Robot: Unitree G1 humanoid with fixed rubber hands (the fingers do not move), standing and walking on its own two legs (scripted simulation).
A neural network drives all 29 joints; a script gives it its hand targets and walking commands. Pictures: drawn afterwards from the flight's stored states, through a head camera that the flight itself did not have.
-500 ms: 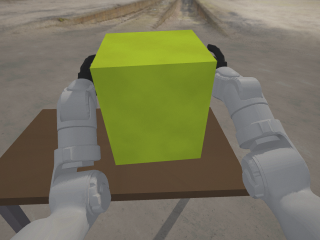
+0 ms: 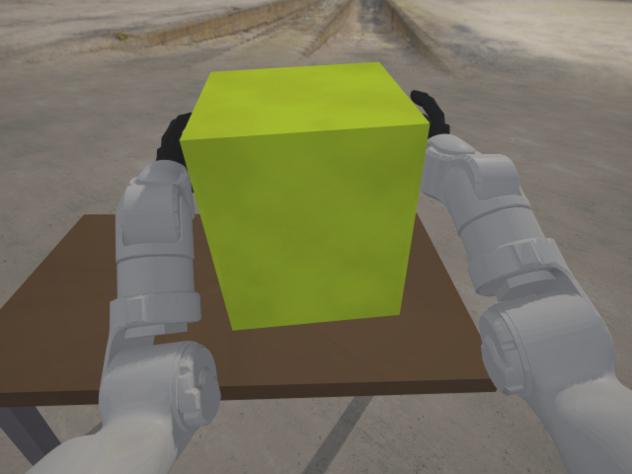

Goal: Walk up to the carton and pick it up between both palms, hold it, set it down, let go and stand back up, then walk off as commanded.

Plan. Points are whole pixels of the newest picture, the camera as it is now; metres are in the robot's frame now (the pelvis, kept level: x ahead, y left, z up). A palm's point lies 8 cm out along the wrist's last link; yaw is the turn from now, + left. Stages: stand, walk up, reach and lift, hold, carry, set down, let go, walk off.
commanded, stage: hold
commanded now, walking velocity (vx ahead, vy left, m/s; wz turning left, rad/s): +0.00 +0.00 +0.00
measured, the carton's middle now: (306, 194) +0.37 +0.01 +0.25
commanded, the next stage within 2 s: none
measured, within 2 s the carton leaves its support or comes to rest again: neither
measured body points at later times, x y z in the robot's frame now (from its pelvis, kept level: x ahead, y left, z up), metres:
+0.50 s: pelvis +0.00 +0.00 +0.00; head -0.09 +0.01 +0.44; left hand +0.37 +0.17 +0.29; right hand +0.38 -0.14 +0.31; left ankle +0.03 +0.15 -0.75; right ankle -0.02 -0.11 -0.75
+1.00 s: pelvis +0.00 +0.00 +0.00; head -0.09 +0.02 +0.44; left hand +0.38 +0.17 +0.29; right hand +0.38 -0.14 +0.31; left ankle +0.03 +0.15 -0.75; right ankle -0.02 -0.11 -0.75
